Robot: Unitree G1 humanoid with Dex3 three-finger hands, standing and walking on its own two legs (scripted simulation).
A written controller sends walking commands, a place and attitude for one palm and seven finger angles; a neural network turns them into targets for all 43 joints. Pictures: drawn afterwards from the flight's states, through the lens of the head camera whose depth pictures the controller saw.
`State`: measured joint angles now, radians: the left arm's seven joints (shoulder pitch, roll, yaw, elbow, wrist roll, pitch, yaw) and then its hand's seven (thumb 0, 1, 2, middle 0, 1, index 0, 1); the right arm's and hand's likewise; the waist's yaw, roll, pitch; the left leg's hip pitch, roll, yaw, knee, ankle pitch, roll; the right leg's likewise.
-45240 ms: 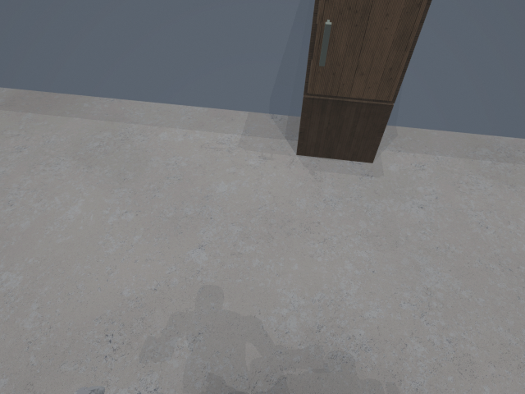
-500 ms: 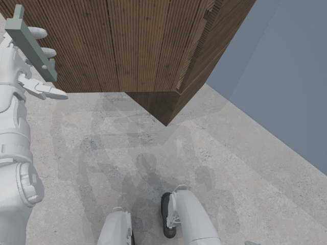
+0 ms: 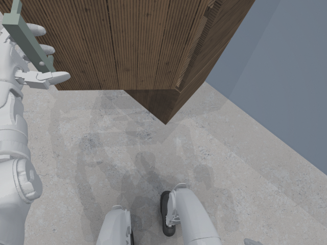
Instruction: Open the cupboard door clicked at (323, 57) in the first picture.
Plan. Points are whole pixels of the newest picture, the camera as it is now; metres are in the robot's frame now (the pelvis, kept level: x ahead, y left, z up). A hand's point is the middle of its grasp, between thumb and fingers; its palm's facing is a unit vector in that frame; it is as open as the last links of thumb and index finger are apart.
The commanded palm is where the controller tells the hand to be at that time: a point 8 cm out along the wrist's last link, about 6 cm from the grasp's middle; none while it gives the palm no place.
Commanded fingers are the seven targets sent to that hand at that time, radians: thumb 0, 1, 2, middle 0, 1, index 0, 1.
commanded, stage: close the thumb around the handle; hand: left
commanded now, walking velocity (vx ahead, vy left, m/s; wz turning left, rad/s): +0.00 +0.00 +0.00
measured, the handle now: (35, 44) +0.57 +0.24 +0.03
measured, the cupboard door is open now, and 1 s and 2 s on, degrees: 45 59 88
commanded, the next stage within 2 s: pull the door open along its arc in 0.40 s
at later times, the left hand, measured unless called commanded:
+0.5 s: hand (44, 61) +0.52 +0.22 +0.03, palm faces -0.02 -1.00 -0.03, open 5.9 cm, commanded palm +0.50 +0.25 +0.03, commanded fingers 0.00 0.90 0.90 -0.40 -1.35 -0.40 -1.35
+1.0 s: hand (50, 102) +0.42 +0.20 +0.03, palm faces +0.01 -1.00 +0.00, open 6.2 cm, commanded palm +0.35 +0.25 +0.03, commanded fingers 0.00 0.90 0.90 -0.40 -1.35 -0.40 -1.35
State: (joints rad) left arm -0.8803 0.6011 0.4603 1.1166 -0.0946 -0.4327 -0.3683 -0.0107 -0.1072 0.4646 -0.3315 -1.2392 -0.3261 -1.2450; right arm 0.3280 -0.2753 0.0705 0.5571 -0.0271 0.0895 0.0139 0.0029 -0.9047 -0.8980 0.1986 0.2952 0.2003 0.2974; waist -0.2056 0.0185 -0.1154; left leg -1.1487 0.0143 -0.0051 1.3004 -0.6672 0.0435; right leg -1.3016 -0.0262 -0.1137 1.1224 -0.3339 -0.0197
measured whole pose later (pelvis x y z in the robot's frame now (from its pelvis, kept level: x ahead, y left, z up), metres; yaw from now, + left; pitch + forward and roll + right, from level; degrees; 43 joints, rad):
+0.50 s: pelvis +0.00 +0.00 +0.00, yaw +0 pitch +30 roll -4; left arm -0.93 0.62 0.46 1.15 -0.08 -0.43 -0.35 0.01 0.69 0.82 -0.38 -1.34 -0.37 -1.35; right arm 0.34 -0.27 0.08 0.56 -0.03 0.09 0.02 0.00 -0.90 -0.90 0.20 0.30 0.20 0.30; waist -0.22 0.02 -0.11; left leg -1.17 0.01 -0.01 1.31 -0.67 0.04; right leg -1.32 -0.03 -0.12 1.13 -0.33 -0.02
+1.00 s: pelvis +0.03 +0.01 +0.02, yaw -1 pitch +27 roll -3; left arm -0.30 0.32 0.32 0.55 -0.23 -0.43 -0.23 0.01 0.66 0.70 -0.34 -1.33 -0.35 -1.35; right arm 0.32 -0.26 0.02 0.48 0.01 0.07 0.06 0.01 -0.91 -0.90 0.20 0.30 0.20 0.30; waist -0.12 0.02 -0.16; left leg -0.98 0.01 0.04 1.16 -0.66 0.05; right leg -1.16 -0.01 -0.07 1.04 -0.34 0.00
